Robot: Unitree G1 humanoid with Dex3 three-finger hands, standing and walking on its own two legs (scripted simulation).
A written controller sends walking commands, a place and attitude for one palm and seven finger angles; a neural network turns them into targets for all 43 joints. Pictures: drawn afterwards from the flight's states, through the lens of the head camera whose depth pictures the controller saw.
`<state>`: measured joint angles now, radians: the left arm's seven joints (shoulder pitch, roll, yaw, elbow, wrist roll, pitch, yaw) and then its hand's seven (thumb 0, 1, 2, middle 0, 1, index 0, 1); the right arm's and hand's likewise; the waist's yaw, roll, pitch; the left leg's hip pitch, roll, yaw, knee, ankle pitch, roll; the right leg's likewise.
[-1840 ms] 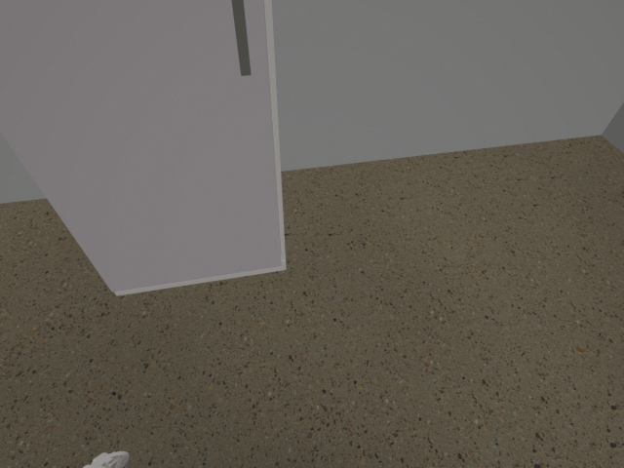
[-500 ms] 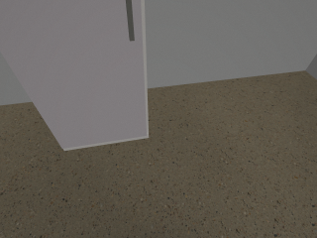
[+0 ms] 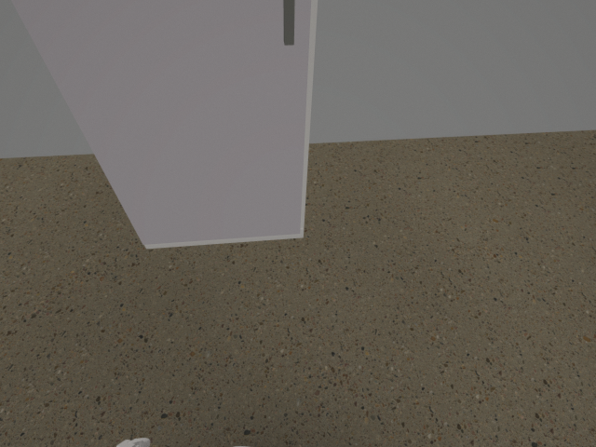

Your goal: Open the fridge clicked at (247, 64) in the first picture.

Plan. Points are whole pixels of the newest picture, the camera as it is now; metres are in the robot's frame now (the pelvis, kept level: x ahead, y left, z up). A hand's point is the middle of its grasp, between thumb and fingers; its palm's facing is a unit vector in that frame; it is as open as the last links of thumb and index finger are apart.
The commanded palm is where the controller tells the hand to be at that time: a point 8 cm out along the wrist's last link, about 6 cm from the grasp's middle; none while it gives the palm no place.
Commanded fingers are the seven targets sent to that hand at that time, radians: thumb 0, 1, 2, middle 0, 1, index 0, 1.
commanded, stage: walk to a spot facing it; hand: right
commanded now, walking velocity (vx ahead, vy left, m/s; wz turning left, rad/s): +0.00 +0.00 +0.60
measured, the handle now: out of the picture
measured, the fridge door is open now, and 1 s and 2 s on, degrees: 0 0 0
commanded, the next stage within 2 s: turn to face it in 1.24 s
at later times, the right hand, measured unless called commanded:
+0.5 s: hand out of the picture +0.08 -0.23 -0.17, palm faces -0.17 +0.96 -0.23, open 7.4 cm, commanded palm none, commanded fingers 0.00 -0.90 -0.90 0.20 0.30 0.20 0.30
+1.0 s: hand (371, 409) +0.21 -0.10 -0.15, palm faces -0.61 +0.77 -0.19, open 7.4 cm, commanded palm none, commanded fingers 0.00 -0.90 -0.90 0.20 0.30 0.20 0.30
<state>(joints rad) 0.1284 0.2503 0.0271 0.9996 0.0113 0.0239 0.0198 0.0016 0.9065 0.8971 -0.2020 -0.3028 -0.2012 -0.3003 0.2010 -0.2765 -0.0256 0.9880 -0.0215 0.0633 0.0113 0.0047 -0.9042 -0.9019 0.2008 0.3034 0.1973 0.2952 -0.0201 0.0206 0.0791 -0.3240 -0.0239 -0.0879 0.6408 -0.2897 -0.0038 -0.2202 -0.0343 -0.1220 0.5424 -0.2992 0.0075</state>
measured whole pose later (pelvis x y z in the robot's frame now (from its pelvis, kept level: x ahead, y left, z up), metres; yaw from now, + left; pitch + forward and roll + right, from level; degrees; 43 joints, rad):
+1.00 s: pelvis -0.02 -0.03 +0.00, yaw +35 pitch +1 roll +2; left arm 0.39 0.24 0.05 1.01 0.03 -0.01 0.02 0.00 0.91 0.90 -0.20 -0.30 -0.20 -0.30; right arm 0.10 -0.22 -0.06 0.89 -0.03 0.06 0.06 0.01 -0.91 -0.90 0.20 0.30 0.19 0.29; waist 0.07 -0.03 0.05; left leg -0.27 0.03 0.10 0.57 -0.38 0.00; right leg -0.16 -0.17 -0.32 0.60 -0.42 0.02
